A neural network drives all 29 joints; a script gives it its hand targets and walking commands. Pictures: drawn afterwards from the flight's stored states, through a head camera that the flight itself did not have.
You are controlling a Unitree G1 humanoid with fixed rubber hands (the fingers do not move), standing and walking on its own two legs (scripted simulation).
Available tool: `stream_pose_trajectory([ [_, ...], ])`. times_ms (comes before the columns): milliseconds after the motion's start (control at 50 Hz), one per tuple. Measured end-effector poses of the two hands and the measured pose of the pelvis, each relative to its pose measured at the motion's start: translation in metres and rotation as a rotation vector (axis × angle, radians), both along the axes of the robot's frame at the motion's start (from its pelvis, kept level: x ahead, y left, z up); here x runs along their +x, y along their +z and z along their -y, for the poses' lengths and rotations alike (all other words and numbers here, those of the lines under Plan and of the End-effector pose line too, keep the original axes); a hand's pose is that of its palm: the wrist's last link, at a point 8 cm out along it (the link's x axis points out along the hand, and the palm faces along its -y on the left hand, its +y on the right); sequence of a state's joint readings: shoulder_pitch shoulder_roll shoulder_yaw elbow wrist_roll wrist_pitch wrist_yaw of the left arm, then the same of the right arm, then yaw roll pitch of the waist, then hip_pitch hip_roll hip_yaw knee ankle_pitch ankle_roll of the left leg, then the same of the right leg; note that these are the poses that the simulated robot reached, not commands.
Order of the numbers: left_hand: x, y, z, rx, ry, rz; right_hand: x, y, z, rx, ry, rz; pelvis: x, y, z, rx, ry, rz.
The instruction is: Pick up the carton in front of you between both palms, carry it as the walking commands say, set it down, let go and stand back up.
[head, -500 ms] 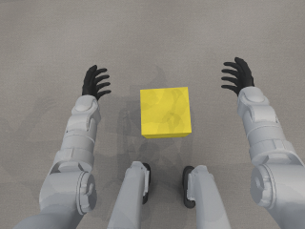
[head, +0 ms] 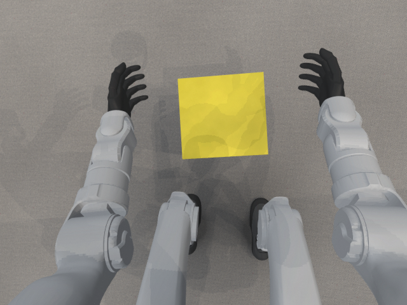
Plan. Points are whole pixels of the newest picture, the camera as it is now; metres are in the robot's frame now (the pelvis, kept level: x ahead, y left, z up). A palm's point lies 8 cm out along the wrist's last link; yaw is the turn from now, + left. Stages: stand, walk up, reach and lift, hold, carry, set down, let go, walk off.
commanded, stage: reach and lift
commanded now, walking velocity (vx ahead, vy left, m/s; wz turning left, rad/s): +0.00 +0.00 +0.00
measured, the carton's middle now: (222, 122) +0.46 +0.02 -0.42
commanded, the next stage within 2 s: none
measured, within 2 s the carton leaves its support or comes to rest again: leaves its support in 1.34 s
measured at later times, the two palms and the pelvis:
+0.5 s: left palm (153, 121) +0.45 +0.21 -0.35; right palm (294, 113) +0.48 -0.17 -0.35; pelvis -0.05 +0.00 -0.17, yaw +0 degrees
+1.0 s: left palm (160, 119) +0.45 +0.19 -0.35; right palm (283, 111) +0.48 -0.14 -0.35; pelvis -0.05 +0.00 -0.17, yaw +1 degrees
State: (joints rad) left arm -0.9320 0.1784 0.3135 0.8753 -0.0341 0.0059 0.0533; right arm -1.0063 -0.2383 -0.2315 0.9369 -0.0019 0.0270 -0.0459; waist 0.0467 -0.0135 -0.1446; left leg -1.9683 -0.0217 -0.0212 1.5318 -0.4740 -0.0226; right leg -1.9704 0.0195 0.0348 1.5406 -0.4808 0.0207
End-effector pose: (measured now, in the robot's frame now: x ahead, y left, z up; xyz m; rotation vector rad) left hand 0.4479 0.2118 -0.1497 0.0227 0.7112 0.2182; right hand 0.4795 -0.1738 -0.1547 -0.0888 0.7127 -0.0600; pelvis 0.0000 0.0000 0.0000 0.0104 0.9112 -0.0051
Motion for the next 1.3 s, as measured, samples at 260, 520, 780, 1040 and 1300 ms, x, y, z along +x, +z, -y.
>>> stream_pose_trajectory([
  [260,-0.005,-0.119,-0.001,-0.001,0.008,0.016,-0.006,-0.117,-0.001,0.000,-0.010,0.023,-0.040,-0.113,0.001,-0.001,0.004,0.119],
  [520,0.000,-0.202,0.007,-0.002,0.002,-0.047,-0.002,-0.199,-0.007,0.008,-0.019,-0.031,-0.053,-0.169,0.001,-0.001,0.004,0.222],
  [780,0.004,-0.203,0.011,-0.014,-0.002,-0.028,0.005,-0.199,-0.019,0.014,0.012,-0.008,-0.041,-0.177,0.002,0.003,0.009,0.230],
  [1040,0.009,-0.199,0.033,-0.029,-0.052,-0.020,0.002,-0.198,-0.043,0.037,0.044,-0.012,-0.048,-0.172,0.002,0.000,0.010,0.224],
  [1300,0.014,-0.196,0.039,-0.037,0.009,-0.050,0.007,-0.194,-0.046,0.014,0.020,-0.044,-0.048,-0.178,0.003,0.007,0.001,0.252],
])
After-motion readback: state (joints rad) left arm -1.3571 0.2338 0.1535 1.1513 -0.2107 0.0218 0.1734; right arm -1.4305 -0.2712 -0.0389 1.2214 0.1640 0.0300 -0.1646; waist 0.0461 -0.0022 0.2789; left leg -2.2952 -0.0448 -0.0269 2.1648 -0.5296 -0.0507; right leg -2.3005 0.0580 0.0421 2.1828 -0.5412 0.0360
